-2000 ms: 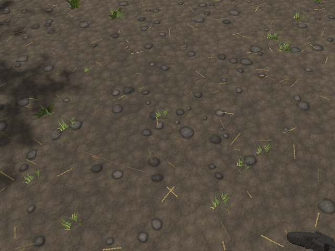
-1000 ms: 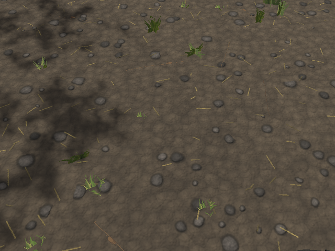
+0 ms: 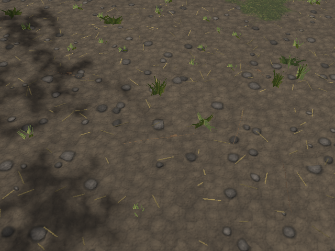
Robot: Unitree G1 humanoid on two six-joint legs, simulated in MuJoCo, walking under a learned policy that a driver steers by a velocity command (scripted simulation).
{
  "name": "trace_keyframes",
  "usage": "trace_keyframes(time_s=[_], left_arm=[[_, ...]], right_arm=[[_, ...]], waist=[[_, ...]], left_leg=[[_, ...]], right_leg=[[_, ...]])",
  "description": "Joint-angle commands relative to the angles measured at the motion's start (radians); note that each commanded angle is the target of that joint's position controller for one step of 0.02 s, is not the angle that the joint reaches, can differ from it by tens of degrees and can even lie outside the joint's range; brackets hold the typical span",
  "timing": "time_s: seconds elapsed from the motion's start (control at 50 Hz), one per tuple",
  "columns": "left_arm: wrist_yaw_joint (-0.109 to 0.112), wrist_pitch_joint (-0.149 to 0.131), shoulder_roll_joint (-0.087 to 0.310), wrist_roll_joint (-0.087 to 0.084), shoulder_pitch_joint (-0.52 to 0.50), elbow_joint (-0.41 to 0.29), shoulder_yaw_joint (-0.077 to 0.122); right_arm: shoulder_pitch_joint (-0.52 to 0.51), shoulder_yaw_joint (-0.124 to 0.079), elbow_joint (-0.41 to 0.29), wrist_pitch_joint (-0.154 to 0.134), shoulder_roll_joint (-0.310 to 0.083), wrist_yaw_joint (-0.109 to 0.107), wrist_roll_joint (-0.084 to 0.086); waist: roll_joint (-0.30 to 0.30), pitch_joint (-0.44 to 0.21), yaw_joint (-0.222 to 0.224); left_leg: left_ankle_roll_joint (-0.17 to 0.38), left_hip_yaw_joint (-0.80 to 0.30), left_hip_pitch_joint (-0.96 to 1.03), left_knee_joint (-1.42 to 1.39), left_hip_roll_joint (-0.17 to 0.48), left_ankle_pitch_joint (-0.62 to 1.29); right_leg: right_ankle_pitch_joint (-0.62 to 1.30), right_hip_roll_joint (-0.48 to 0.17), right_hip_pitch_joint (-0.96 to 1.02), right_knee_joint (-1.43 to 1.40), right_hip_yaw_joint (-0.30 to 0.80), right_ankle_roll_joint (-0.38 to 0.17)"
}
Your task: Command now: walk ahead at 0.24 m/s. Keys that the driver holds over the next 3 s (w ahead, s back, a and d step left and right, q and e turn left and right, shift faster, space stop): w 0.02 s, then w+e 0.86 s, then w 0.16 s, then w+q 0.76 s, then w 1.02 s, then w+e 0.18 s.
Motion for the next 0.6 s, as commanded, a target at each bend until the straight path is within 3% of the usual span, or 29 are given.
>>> trace_keyframes(time_s=[0.02, 0.04, 0.08, 0.12, 0.16, 0.18, 0.2, 0.22, 0.24, 0.28, 0.3, 0.34, 0.38, 0.4, 0.44, 0.5, 0.54, 0.56, 0.58, 0.6], left_arm=[[0.010, -0.024, 0.105, -0.010, -0.032, -0.051, 0.033], [0.004, -0.033, 0.100, -0.008, -0.026, -0.047, 0.035], [-0.009, -0.049, 0.088, -0.024, -0.025, -0.050, 0.035], [-0.016, -0.055, 0.080, -0.030, 0.002, -0.035, 0.035], [-0.017, -0.045, 0.112, -0.023, 0.106, 0.015, 0.053], [-0.014, -0.042, 0.168, -0.026, 0.175, 0.029, 0.070], [-0.017, -0.038, 0.261, -0.034, 0.267, 0.040, 0.095], [-0.022, -0.050, 0.251, -0.023, 0.312, 0.043, 0.089], [-0.018, -0.065, 0.209, -0.019, 0.285, 0.031, 0.076], [-0.013, -0.074, 0.179, -0.021, 0.250, 0.007, 0.068], [-0.008, -0.069, 0.157, -0.023, 0.240, 0.000, 0.059], [0.008, -0.051, 0.154, -0.026, 0.230, -0.015, 0.056], [0.023, -0.042, 0.196, -0.022, 0.214, -0.034, 0.067], [0.027, -0.040, 0.217, -0.022, 0.219, -0.039, 0.073], [0.029, -0.040, 0.228, -0.029, 0.247, -0.039, 0.081], [0.029, -0.040, 0.220, -0.038, 0.234, -0.046, 0.087], [0.026, -0.038, 0.184, -0.028, 0.220, -0.063, 0.080], [0.022, -0.035, 0.121, -0.008, 0.223, -0.091, 0.060], [0.021, -0.050, 0.012, -0.023, 0.357, -0.127, 0.033], [0.019, -0.053, 0.113, -0.052, 0.352, -0.114, 0.051]], right_arm=[[0.040, -0.049, -0.022, -0.040, -0.177, 0.000, 0.012], [0.052, -0.053, -0.015, -0.052, -0.180, -0.001, 0.018], [0.046, -0.055, -0.013, -0.070, -0.175, -0.001, 0.026], [-0.012, -0.057, -0.023, -0.074, -0.176, 0.004, 0.034], [-0.039, -0.056, -0.029, -0.076, -0.165, 0.008, 0.028], [-0.062, -0.043, -0.051, -0.083, -0.116, 0.010, 0.021], [-0.108, -0.032, -0.099, -0.103, -0.080, 0.008, 0.014], [-0.163, -0.035, -0.120, -0.124, -0.108, 0.008, 0.027], [-0.153, -0.039, -0.119, -0.145, -0.127, 0.020, 0.042], [-0.168, -0.039, -0.114, -0.168, -0.132, 0.039, 0.027], [-0.187, -0.042, -0.118, -0.169, -0.134, 0.044, 0.015], [-0.223, -0.031, -0.132, -0.163, -0.095, 0.054, 0.017], [-0.287, -0.012, -0.149, -0.156, -0.054, 0.062, 0.018], [-0.315, -0.009, -0.160, -0.154, -0.055, 0.065, 0.022], [-0.325, -0.015, -0.172, -0.148, -0.088, 0.065, 0.033], [-0.272, -0.033, -0.166, -0.141, -0.142, 0.054, 0.036], [-0.102, -0.060, -0.124, -0.144, -0.189, 0.040, 0.027], [0.056, -0.076, -0.105, -0.145, -0.244, 0.033, 0.012], [0.128, -0.089, -0.086, -0.134, -0.331, 0.039, -0.002], [0.098, -0.070, -0.090, -0.134, -0.247, 0.045, 0.007]], waist=[[0.240, 0.070, -0.009], [0.250, 0.064, -0.016], [0.229, 0.072, -0.013], [0.189, 0.067, 0.017], [0.135, 0.020, 0.052], [-0.012, 0.000, 0.066], [-0.247, 0.009, 0.092], [-0.258, 0.035, 0.128], [-0.170, 0.043, 0.096], [-0.073, 0.033, 0.069], [-0.054, 0.031, 0.056], [-0.064, 0.042, 0.042], [-0.086, 0.057, 0.050], [-0.099, 0.061, 0.056], [-0.118, 0.057, 0.055], [-0.114, 0.055, 0.010], [-0.091, -0.034, -0.076], [0.011, -0.181, -0.136], [0.354, -0.312, -0.068], [0.325, -0.259, -0.068]], left_leg=[[0.143, -0.251, -0.022, -0.346, 0.144, -0.432], [0.169, -0.304, 0.031, -0.355, 0.196, -0.409], [0.191, -0.319, 0.085, -0.344, 0.242, -0.340], [0.151, -0.204, 0.051, -0.311, 0.193, -0.250], [0.111, -0.083, -0.025, -0.188, 0.128, -0.129], [0.059, 0.031, -0.122, 0.016, 0.051, -0.048], [-0.003, 0.128, -0.358, 0.264, -0.076, -0.080], [-0.001, 0.025, -0.553, 0.476, -0.071, -0.262], [0.020, -0.034, -0.631, 0.576, -0.018, -0.223], [0.036, -0.035, -0.658, 0.544, 0.015, -0.097], [0.030, -0.032, -0.617, 0.479, 0.030, -0.048], [0.002, 0.001, -0.494, 0.293, 0.013, 0.022], [-0.018, 0.036, -0.328, 0.111, -0.036, 0.145], [-0.025, 0.047, -0.250, 0.042, -0.058, 0.208], [-0.030, 0.031, -0.129, -0.020, -0.072, 0.310], [-0.006, -0.012, -0.038, -0.066, -0.050, 0.294], [0.037, -0.002, 0.188, -0.083, -0.043, 0.219], [0.093, -0.157, 0.422, -0.080, 0.112, 0.086], [0.238, -0.626, 0.681, -0.220, 0.357, -0.125], [0.259, -0.780, 0.616, -0.318, 0.373, -0.362]], right_leg=[[-0.122, 0.024, -0.078, 0.102, -0.030, -0.002], [-0.082, 0.005, -0.120, 0.164, -0.013, -0.017], [-0.109, -0.035, -0.162, 0.160, 0.018, -0.056], [-0.058, -0.022, -0.022, -0.009, -0.013, -0.080], [0.025, -0.009, 0.174, -0.060, 0.000, -0.084], [-0.054, -0.118, 0.263, -0.147, 0.196, -0.135], [-0.155, -0.273, 0.406, -0.285, 0.561, -0.260], [-0.118, -0.379, 0.490, -0.339, 0.761, -0.342], [-0.031, -0.371, 0.526, -0.304, 0.709, -0.327], [0.139, -0.315, 0.527, -0.283, 0.565, -0.271], [0.230, -0.295, 0.489, -0.289, 0.503, -0.249], [0.271, -0.242, 0.376, -0.320, 0.403, -0.225], [0.262, -0.183, 0.228, -0.330, 0.318, -0.196], [0.247, -0.170, 0.167, -0.334, 0.302, -0.186], [0.214, -0.188, 0.107, -0.339, 0.331, -0.165], [0.213, -0.212, 0.130, -0.269, 0.369, -0.121], [0.335, -0.141, 0.094, -0.058, 0.335, -0.077], [0.202, -0.067, -0.015, 0.229, 0.274, -0.044], [-0.272, 0.067, -0.307, 0.573, 0.171, 0.007], [-0.280, -0.006, -0.438, 0.739, 0.210, 0.005]])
